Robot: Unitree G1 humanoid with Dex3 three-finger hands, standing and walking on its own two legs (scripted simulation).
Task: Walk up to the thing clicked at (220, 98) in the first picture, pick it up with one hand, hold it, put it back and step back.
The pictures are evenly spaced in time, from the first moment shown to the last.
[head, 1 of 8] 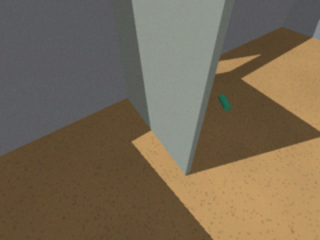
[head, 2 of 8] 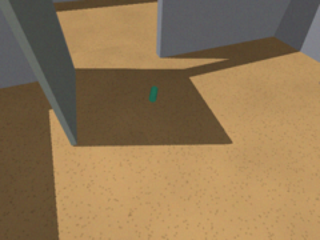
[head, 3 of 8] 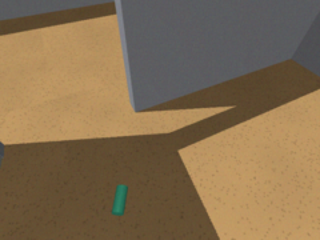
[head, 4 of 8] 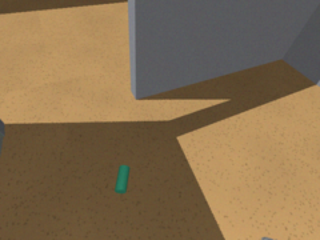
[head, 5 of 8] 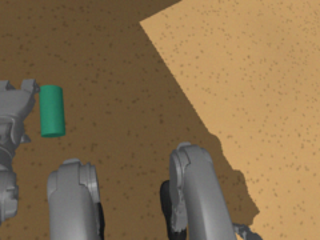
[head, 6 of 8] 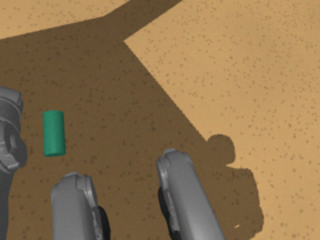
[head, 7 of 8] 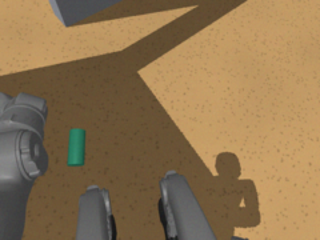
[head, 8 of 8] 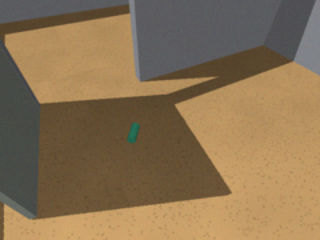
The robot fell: no
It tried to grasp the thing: yes
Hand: left
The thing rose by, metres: 0.00
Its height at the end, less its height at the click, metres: +0.00
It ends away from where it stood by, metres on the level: 0.01
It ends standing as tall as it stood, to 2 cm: yes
